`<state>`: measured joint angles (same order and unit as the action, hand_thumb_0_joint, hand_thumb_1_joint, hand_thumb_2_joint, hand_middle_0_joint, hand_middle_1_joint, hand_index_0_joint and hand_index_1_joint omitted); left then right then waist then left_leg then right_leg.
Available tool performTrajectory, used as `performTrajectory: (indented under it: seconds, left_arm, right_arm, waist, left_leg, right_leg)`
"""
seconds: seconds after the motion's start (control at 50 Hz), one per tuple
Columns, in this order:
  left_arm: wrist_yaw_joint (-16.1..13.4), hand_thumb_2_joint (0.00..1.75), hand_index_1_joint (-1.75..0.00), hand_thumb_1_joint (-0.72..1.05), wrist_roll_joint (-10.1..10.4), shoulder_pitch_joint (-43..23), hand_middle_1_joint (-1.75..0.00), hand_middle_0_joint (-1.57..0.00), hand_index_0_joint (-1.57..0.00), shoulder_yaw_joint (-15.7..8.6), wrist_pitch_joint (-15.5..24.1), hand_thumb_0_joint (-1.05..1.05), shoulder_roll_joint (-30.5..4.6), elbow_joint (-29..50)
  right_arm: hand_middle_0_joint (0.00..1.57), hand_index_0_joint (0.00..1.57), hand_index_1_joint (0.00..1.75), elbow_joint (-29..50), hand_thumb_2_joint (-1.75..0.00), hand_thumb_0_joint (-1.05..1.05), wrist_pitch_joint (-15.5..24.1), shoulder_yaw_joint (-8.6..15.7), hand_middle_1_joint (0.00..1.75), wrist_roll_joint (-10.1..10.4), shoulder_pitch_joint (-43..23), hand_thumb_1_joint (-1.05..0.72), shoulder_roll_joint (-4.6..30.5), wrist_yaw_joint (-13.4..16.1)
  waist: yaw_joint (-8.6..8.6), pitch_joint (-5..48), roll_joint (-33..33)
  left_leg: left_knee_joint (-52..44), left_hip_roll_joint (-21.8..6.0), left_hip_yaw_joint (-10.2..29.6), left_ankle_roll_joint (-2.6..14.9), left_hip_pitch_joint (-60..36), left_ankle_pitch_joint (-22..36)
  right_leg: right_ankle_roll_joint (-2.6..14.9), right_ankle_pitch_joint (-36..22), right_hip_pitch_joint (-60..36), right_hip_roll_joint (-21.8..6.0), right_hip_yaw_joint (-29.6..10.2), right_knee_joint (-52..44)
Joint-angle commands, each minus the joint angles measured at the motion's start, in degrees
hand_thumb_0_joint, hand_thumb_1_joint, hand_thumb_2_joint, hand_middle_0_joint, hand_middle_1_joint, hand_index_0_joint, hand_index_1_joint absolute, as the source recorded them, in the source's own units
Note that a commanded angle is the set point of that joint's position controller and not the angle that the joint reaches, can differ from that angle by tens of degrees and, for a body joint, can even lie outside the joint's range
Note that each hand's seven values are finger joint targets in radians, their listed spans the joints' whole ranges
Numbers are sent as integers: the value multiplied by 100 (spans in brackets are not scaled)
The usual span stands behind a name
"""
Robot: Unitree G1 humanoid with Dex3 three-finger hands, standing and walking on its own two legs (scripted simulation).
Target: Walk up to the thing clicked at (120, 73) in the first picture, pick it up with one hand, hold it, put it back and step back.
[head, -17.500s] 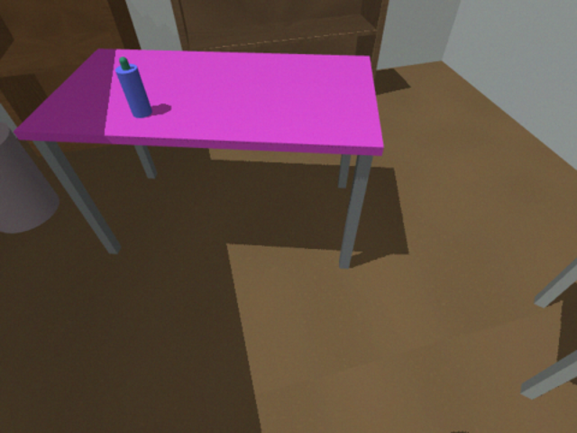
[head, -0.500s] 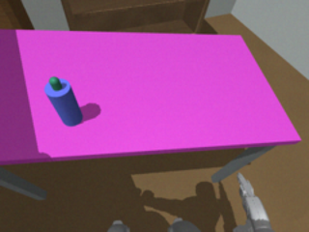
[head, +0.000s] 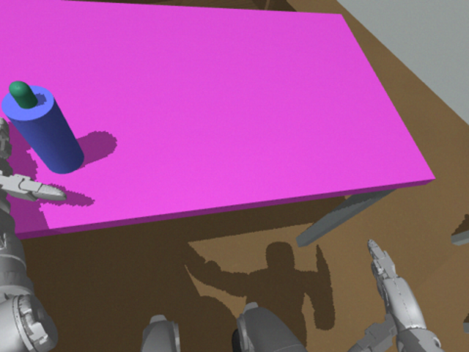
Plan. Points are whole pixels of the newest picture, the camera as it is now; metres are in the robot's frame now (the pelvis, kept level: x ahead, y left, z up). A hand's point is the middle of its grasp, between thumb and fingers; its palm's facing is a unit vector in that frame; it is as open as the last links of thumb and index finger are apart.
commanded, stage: close in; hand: left
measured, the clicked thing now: (45, 128) +0.48 +0.24 +0.06
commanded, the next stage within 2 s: rest palm in 0.32 s
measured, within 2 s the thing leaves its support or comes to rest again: leaves its support in 1.80 s
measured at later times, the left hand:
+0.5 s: hand (55, 149) +0.46 +0.23 +0.03, palm faces +0.19 -0.98 +0.03, open 17.2 cm
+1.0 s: hand (47, 132) +0.49 +0.24 +0.03, palm faces +0.23 -0.97 +0.01, open 14.5 cm
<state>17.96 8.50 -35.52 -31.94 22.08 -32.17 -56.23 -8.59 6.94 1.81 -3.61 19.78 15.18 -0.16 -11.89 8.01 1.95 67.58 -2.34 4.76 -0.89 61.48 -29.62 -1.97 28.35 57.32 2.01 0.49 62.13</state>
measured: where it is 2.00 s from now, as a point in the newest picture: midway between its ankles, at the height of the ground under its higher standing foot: outside the picture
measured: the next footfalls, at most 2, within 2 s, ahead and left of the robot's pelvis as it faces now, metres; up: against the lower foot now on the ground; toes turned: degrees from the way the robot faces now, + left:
none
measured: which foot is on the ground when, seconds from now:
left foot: down 0.00-1.00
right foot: down 0.00-1.00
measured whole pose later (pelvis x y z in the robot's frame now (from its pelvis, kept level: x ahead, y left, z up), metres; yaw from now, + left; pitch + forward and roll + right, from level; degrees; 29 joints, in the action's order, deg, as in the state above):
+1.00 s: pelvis +0.00 -0.01 -0.01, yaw +0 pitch +24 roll -4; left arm 7.2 4.5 -42.8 -28.5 23.0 -30.6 -60.0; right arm 0.6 -0.5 1.6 -2.7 22.9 14.5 -2.7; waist -12.1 8.2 1.2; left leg 68.7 -2.1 4.4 -1.2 62.8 -29.8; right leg -1.7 29.2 59.4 1.7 0.1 64.6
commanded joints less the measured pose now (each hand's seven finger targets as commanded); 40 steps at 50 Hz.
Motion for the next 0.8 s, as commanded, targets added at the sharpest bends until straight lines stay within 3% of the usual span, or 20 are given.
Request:
performTrajectory:
  seconds: [0.0, 0.04, 0.06, 0.1, 0.16, 0.18, 0.22, 0.28, 0.3, 0.36, 0.42, 0.44, 0.46, 0.56, 0.58, 0.62, 0.66, 0.7, 0.74, 0.78]
  left_arm:
    - [-406, 2, -3, -49, 56, -1619, -4, -7, -7, -311, 443, 0, -1756, 1306]
    - [-543, 1, -3, -50, 16, -1646, -4, -6, -7, -294, 463, 0, -1647, 1241]
    - [-587, 2, -3, -48, 37, -1607, -4, -6, -7, -217, 464, 0, -1485, 1141]
    - [-658, 0, -2, -48, 21, -1766, -3, -7, -8, -74, 486, 0, -1301, 1181]
    - [-677, 0, 0, -47, -33, -1915, -2, -7, -8, 216, 500, 0, -997, 1099]
    - [-671, 0, 0, -48, -47, -2050, -2, -6, -8, 288, 529, 0, -981, 1104]
    - [-670, 0, 0, -47, -46, -2092, -2, -6, -8, 403, 542, 0, -843, 905]
    - [-716, 0, 0, -46, -93, -2338, -1, -6, -8, 434, 529, 0, -961, 1060]
    - [-718, 1, 0, -46, -110, -2452, -1, -5, -7, 583, 543, 0, -806, 1221]
    - [-854, 2, 0, -43, -134, -2540, -1, -5, -7, 466, 545, 0, -983, 1280]
    - [-1063, 4, 0, -50, -224, -2678, 0, -8, -7, 564, 522, 0, -809, 1350]
    - [-1141, 3, 0, -52, -292, -2607, 0, -8, -8, 630, 509, 0, -763, 1338]
    - [-1193, 4, 0, -53, -309, -2570, 0, -9, -8, 633, 504, 0, -696, 1279]
    - [-1337, 2, 0, -58, -287, -2442, 0, -10, -9, 328, 504, 0, -1022, 1404]
    - [-1344, 1, -1, -59, -264, -2325, 0, -10, -10, 271, 485, 0, -977, 1260]
    - [-1310, 4, -11, -50, -244, -2257, -11, -26, -26, 352, 479, 0, -819, 1160]
    - [-1289, 10, -19, -45, -290, -2487, -19, -35, -35, 307, 498, 0, -1076, 1116]
    - [-1247, 14, -26, -45, -253, -2614, -27, -42, -43, 419, 500, 0, -889, 978]
    - [-1201, 17, -29, -41, -233, -2663, -30, -47, -47, 456, 516, 0, -810, 778]
    - [-1171, 20, -32, -37, -305, -2698, -32, -49, -50, 395, 524, 0, -1023, 777]
  right_arm:
    - [5, 5, 5, 1165, -5, 0, 106, 427, 5, 53, 363, 54, 835, 16]
    - [5, 5, 5, 1253, -5, 0, 11, 588, 5, 65, 348, 54, 897, 17]
    - [5, 5, 5, 1213, -4, 0, -12, 642, 5, 83, 295, 55, 931, 27]
    - [5, 5, 5, 1311, -4, 0, -37, 658, 5, 115, 187, 54, 881, 23]
    - [5, 5, 5, 1729, -4, 0, -47, 641, 5, 149, 236, 55, 903, 48]
    - [5, 5, 5, 1707, -4, 0, -54, 506, 5, 156, 283, 55, 785, 49]
    - [5, 5, 5, 1611, -4, 0, -76, 470, 5, 157, 419, 55, 740, 45]
    - [5, 5, 5, 1711, -4, 0, -112, 564, 5, 141, 709, 56, 851, 28]
    - [5, 5, 5, 1731, -4, 0, -125, 415, 5, 129, 765, 56, 727, -4]
    - [5, 5, 5, 1454, -4, 0, -171, 686, 5, 118, 889, 56, 914, -18]
    - [5, 5, 5, 1606, -5, 0, -198, 680, 5, 87, 654, 56, 909, -80]
    - [5, 5, 5, 1518, -5, 0, -220, 568, 5, 77, 635, 55, 781, -95]
    - [5, 5, 5, 1529, -5, 0, -229, 585, 5, 86, 465, 55, 740, -111]
    - [5, 5, 5, 1748, -5, 0, -331, 615, 5, 102, 293, 55, 793, -99]
    - [5, 5, 5, 1800, -5, 0, -345, 756, 5, 107, 316, 55, 882, -81]
    - [5, 5, 5, 1903, -5, 0, -374, 624, 5, 127, 372, 54, 792, -69]
    - [5, 5, 5, 1954, -4, 0, -399, 510, 5, 148, 340, 54, 728, -52]
    - [5, 5, 5, 2023, -4, 0, -393, 413, 5, 168, 345, 54, 642, -50]
    - [5, 5, 5, 1836, -4, 0, -418, 564, 5, 160, 534, 53, 752, -45]
    - [5, 5, 5, 1720, -4, 0, -432, 574, 5, 145, 801, 54, 803, -78]
  waist:
    - [482, 3115, -1609]
    - [401, 2960, -1238]
    - [368, 2663, -1098]
    - [310, 2556, -972]
    - [156, 2619, -610]
    - [156, 2579, -652]
    - [143, 2421, -681]
    - [81, 2666, -1079]
    - [121, 2752, -1207]
    - [118, 2673, -1467]
    - [157, 2577, -1605]
    - [225, 2565, -1732]
    - [243, 2501, -1696]
    - [368, 2806, -1305]
    - [292, 2913, -1170]
    - [202, 2986, -910]
    - [168, 2934, -884]
    - [92, 2774, -717]
    - [13, 2483, -818]
    - [4, 2616, -1002]
  left_leg:
    - [-634, 51, -181, 45, -2548, 2864]
    - [-654, 93, -252, 127, -2039, 2361]
    - [-708, 96, -267, 149, -1783, 2005]
    - [-722, 96, -276, 174, -1682, 1738]
    - [-754, 77, -256, 182, -1787, 1664]
    - [-745, 87, -265, 180, -1787, 1636]
    - [-746, 88, -252, 161, -1824, 1615]
    - [-730, 80, -211, 98, -2170, 1878]
    - [-748, 76, -206, 73, -2345, 1917]
    - [-727, 35, -168, 17, -2527, 2226]
    - [-794, 2, -108, -16, -2560, 2120]
    - [-786, 6, -115, -27, -2546, 2207]
    - [-829, 1, -92, -28, -2475, 1960]
    - [-838, 50, -176, 64, -2125, 1726]
    - [-792, 49, -187, 87, -2077, 1808]
    - [-714, 51, -219, 129, -1962, 2054]
    - [-670, 72, -252, 154, -1831, 2114]
    - [-709, 66, -244, 157, -1803, 2021]
    - [-712, 89, -270, 155, -1792, 1869]
    - [-636, 81, -273, 139, -2056, 2111]
  right_leg:
    - [318, -2113, -1094, -16, 159, -399]
    - [267, -2096, -1345, -14, 79, -449]
    - [248, -1852, -1296, -15, 60, -482]
    - [241, -1654, -1154, -18, 11, -509]
    - [225, -1633, -1131, -2, 32, -521]
    - [224, -1606, -1067, -9, 20, -523]
    - [241, -1540, -910, 3, 67, -486]
    - [278, -1626, -811, -14, 103, -430]
    - [289, -1584, -748, -8, 115, -429]
    - [316, -1627, -565, -6, 172, -366]
    - [346, -1436, -418, 2, 216, -332]
    - [357, -1466, -420, -5, 214, -304]
    - [363, -1273, -351, 2, 224, -311]
    - [311, -1413, -995, 6, 164, -392]
    - [295, -1542, -1106, 9, 147, -387]
    - [256, -1877, -1291, 2, 106, -370]
    - [235, -2024, -1360, -9, 49, -383]
    - [234, -1962, -1292, 0, 57, -383]
    - [230, -1835, -1037, -12, 32, -432]
    - [248, -1932, -878, -14, 37, -403]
